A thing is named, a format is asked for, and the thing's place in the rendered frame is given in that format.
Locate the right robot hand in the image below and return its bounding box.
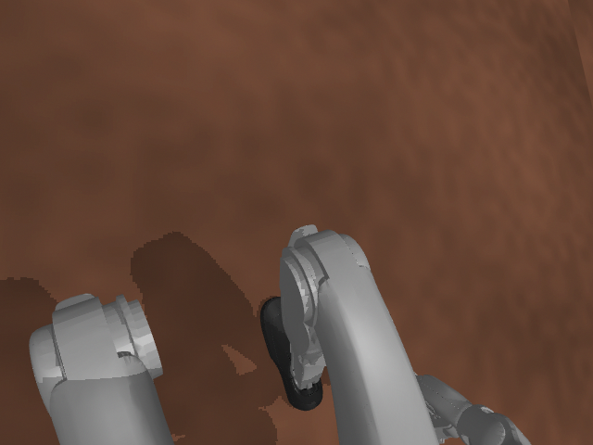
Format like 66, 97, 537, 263
414, 372, 473, 444

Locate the right robot arm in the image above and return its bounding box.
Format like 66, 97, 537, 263
457, 404, 531, 445

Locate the right robot foot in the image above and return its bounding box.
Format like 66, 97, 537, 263
260, 297, 322, 411

